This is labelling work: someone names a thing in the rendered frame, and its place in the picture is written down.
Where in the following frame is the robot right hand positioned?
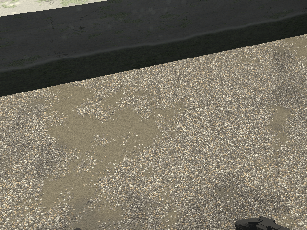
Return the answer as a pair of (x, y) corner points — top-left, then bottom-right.
(234, 216), (291, 230)

